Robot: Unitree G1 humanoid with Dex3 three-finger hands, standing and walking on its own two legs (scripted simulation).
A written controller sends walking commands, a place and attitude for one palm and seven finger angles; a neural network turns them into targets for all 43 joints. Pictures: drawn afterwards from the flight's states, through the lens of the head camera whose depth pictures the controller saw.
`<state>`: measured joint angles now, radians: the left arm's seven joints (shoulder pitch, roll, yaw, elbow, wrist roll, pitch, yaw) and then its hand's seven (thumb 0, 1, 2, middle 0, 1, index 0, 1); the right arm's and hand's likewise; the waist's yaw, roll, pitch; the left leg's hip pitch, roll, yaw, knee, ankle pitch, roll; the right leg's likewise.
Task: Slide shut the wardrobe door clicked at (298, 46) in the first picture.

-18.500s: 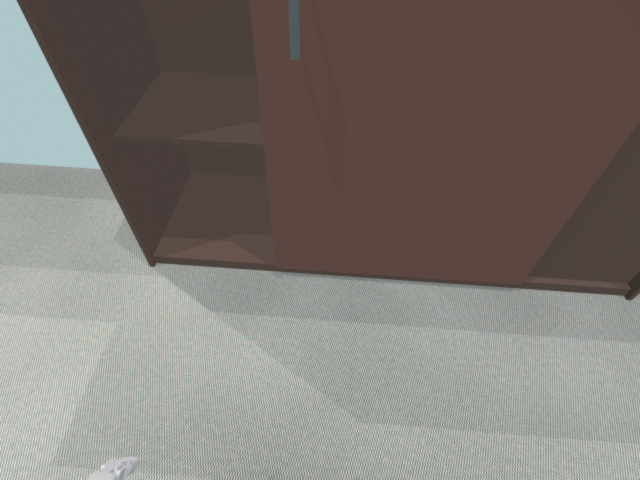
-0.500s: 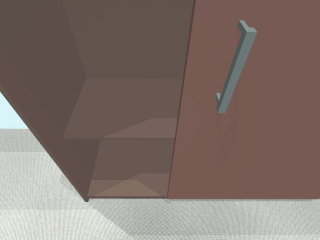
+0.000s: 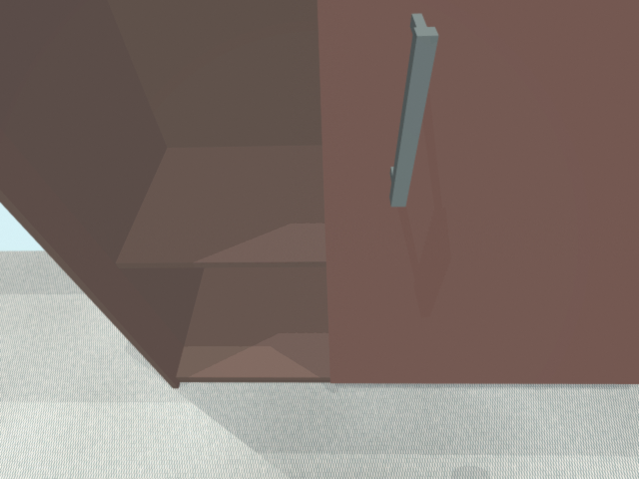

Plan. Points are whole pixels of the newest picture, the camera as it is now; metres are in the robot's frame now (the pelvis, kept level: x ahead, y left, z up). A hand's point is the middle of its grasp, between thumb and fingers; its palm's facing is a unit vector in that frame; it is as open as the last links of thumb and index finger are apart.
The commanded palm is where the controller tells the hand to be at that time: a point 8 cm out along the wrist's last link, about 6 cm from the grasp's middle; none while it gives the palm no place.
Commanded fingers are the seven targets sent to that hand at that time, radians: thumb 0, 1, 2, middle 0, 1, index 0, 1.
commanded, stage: look again from close up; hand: right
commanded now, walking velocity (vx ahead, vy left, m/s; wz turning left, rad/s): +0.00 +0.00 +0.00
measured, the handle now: (406, 122) +0.46 -0.08 +0.22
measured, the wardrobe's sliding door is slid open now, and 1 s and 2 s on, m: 0.49 0.49 0.49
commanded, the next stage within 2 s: raise the hand with hooked fingers in 0.58 s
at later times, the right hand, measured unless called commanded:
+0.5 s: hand out of the picture -0.05 -0.19 -0.17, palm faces +0.01 +0.98 -0.19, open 7.4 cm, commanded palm none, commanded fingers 0.00 -0.90 -0.90 0.20 0.30 0.20 0.30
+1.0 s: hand (505, 415) +0.19 -0.17 +0.05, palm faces +0.01 +1.00 -0.08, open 8.1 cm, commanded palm +0.11 -0.24 +0.00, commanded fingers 0.00 -0.50 -0.73 0.23 0.56 0.23 0.56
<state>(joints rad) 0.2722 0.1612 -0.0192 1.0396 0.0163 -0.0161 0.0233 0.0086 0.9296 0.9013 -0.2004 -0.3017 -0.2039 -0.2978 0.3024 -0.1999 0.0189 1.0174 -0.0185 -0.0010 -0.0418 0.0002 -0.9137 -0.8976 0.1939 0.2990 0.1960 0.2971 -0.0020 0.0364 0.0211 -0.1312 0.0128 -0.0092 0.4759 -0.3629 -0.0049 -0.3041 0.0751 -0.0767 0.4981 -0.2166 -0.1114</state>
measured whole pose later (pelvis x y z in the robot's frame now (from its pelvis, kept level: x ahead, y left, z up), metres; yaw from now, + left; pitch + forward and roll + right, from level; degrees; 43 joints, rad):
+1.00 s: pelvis -0.04 +0.04 -0.03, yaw -1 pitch +4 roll +0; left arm 0.21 0.26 0.00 0.66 -0.01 -0.27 0.01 0.01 0.90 0.90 -0.20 -0.30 -0.21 -0.30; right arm 0.30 -0.29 -0.25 0.15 0.31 -0.41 0.31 0.00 -0.73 -0.82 0.21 0.42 0.21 0.42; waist 0.06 -0.02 -0.11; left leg -0.46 -0.06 0.05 0.77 -0.40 0.07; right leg -0.56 0.03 -0.04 0.74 -0.26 -0.05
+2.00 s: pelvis -0.02 +0.00 +0.00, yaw -4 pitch -2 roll +3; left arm 0.16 0.26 -0.10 0.65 -0.07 -0.30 0.09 0.01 0.90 0.90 -0.20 -0.30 -0.21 -0.30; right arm -0.02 -0.50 -0.44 -0.06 0.39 0.11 0.47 -0.01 0.42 -0.33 0.29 1.15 0.30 1.15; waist -0.06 -0.05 -0.01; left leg -0.14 -0.02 0.08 0.48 -0.30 0.01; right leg -0.30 0.08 0.00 0.54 -0.20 -0.10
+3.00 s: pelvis -0.02 +0.02 +0.00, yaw -4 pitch -3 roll +2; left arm 0.18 0.28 -0.11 0.65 -0.09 -0.22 0.05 0.01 0.90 0.90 -0.20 -0.30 -0.21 -0.30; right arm -0.24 -0.61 -0.52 0.10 0.38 0.29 0.55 -0.01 0.50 -0.30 0.30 1.20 0.31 1.20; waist -0.05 -0.07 -0.04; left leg -0.11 -0.05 0.08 0.44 -0.28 0.04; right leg -0.26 0.06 0.01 0.49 -0.17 -0.07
